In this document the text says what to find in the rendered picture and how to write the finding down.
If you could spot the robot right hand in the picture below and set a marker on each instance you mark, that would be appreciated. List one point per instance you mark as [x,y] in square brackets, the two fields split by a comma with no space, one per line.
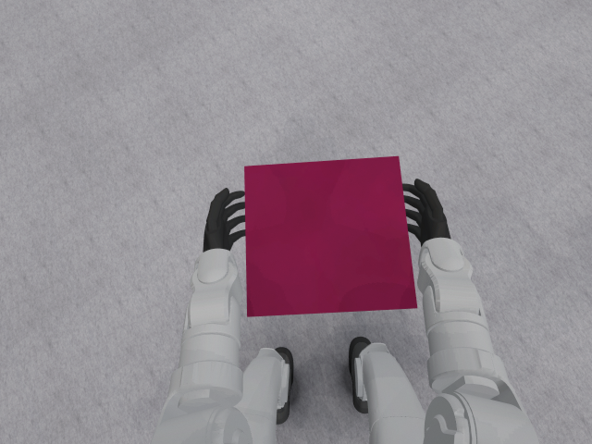
[430,218]

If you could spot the robot left hand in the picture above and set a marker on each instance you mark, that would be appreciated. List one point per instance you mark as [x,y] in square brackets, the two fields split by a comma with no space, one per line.
[217,228]

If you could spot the left robot forearm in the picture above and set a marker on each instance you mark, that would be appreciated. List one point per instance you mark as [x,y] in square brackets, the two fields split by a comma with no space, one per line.
[209,373]

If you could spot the robot left thigh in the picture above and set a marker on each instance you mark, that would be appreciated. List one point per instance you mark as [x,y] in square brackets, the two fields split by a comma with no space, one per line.
[265,387]

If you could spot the right robot forearm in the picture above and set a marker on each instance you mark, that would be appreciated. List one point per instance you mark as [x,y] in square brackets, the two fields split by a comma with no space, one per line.
[461,353]

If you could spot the left robot upper arm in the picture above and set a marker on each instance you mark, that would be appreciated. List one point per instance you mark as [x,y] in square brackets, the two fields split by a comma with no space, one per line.
[221,424]

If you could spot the right robot upper arm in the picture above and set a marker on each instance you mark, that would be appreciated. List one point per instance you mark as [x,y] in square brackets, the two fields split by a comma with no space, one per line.
[459,418]

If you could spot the carton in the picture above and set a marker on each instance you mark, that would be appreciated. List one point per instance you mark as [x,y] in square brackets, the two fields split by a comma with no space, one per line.
[327,237]

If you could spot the robot right foot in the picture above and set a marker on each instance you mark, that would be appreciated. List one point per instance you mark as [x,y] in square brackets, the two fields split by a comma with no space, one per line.
[357,345]

